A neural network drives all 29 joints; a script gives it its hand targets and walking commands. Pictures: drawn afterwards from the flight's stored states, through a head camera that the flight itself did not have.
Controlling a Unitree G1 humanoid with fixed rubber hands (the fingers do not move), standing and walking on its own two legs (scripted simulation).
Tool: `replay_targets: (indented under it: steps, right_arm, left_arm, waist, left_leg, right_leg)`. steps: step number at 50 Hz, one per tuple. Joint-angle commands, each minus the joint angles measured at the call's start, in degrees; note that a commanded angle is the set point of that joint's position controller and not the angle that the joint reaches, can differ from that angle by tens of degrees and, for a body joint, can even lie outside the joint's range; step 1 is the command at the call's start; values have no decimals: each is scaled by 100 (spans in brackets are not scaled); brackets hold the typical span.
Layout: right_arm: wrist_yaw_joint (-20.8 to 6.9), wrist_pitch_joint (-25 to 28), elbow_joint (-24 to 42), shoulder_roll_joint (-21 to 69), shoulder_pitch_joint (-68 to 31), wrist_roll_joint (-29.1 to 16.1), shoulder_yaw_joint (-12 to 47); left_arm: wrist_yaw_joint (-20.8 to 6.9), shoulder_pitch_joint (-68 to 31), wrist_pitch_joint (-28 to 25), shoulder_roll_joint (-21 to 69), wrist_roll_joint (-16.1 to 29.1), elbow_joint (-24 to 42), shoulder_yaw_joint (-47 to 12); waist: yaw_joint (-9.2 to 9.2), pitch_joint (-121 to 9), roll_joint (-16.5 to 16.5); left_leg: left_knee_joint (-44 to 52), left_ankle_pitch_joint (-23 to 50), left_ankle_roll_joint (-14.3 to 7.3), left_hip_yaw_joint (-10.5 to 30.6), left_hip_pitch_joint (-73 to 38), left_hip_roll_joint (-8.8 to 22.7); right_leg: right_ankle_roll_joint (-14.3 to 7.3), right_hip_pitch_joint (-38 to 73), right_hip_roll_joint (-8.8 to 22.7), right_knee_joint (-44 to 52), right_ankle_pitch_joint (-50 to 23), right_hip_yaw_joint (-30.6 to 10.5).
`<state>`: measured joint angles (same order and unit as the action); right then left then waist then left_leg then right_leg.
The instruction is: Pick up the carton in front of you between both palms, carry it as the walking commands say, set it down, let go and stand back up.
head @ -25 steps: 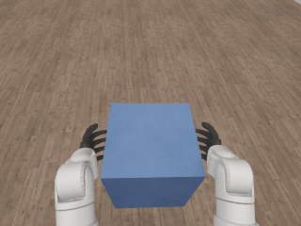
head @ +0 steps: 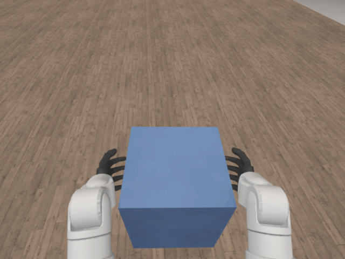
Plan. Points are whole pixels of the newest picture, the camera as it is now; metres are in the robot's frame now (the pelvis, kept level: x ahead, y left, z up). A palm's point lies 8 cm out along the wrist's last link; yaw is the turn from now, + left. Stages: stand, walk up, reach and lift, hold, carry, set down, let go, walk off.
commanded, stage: carry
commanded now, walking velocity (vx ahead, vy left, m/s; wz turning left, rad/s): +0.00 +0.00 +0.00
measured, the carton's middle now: (174, 189) +0.30 +0.00 +0.00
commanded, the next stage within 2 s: hold in 1.16 s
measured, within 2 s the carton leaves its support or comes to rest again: neither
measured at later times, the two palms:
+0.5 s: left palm (106, 198) +0.24 +0.14 +0.07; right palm (248, 195) +0.24 -0.15 +0.07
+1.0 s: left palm (109, 204) +0.24 +0.15 +0.04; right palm (243, 200) +0.24 -0.15 +0.04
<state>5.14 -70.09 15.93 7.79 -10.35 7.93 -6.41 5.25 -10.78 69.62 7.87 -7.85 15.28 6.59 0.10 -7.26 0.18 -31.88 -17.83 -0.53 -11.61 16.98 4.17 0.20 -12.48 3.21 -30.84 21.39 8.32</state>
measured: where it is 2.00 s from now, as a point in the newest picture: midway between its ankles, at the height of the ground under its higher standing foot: outside the picture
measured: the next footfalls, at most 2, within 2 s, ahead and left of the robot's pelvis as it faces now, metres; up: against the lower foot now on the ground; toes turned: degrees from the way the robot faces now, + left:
none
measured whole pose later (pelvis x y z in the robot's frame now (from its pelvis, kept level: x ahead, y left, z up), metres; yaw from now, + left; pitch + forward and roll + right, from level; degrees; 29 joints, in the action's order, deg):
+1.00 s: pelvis -0.05 +0.00 +0.00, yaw +0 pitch +2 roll +0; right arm 1.9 -39.3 -13.3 8.4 -13.8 15.0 -10.7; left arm 2.3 -13.7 39.2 8.4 -15.1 -13.2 10.7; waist 0.1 -5.1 -0.1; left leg -28.4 -11.6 -0.9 -11.2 18.2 4.6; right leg -0.9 -14.3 2.7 -28.9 16.2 9.1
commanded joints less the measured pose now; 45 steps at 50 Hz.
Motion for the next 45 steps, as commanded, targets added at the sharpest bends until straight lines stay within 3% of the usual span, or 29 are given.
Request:
replay_targets:
  steps: [1,9,16,30,41,45]
  right_arm:
    - [-1509,53,416,5374,-2713,-2535,4128]
    - [-1537,79,290,5387,-2429,-2430,4115]
    - [-1626,430,-34,5485,-2391,-2268,4176]
    - [-1639,1628,-878,5020,-2228,-1590,3591]
    - [-1695,3016,-2308,5024,-2697,-775,2569]
    - [-1750,3378,-2639,5282,-2923,-686,2501]
  left_arm:
    - [-1559,-2630,-7,5396,2542,436,-4092]
    - [-1592,-2390,-24,5391,2463,346,-4120]
    - [-1673,-2340,-375,5479,2309,22,-4203]
    - [-1650,-2142,-1581,5024,1577,-837,-3628]
    - [-1698,-2654,-2978,5046,770,-2265,-2623]
    - [-1753,-2878,-3334,5283,684,-2570,-2547]
  waist:
    - [-17,-1547,-126]
    - [-16,-1388,-75]
    - [-12,-1097,-49]
    - [3,-914,-22]
    - [-2,-964,-18]
    - [2,-1095,-9]
  left_leg:
    - [-42,3108,14,488,-908,545]
    - [79,2817,-10,518,-884,589]
    - [306,2382,-23,554,-781,605]
    - [644,1556,-23,672,-627,608]
    - [750,1220,-32,703,-602,608]
    - [737,1270,-45,714,-648,607]
  right_leg:
    - [-33,509,681,53,-4006,-439]
    - [-67,400,657,172,-3429,-436]
    - [-92,239,633,374,-2762,-455]
    - [-125,54,614,669,-1652,-520]
    - [-168,-90,602,779,-1257,-548]
    - [-178,-36,590,750,-1274,-549]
